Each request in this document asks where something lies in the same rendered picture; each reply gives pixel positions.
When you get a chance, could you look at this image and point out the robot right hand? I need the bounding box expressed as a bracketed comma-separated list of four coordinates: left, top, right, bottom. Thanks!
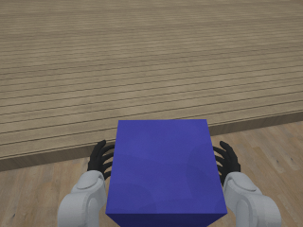
[213, 141, 241, 186]

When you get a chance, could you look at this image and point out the right robot forearm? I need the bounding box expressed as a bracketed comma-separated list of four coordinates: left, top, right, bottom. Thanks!
[223, 171, 282, 227]

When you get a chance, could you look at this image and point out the carton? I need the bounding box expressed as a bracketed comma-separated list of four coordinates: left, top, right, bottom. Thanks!
[105, 119, 228, 227]

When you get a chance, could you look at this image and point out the robot left hand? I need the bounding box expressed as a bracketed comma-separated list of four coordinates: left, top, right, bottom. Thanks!
[87, 139, 115, 181]

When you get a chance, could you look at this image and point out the left robot forearm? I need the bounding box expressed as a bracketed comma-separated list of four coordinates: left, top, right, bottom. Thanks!
[57, 170, 107, 227]

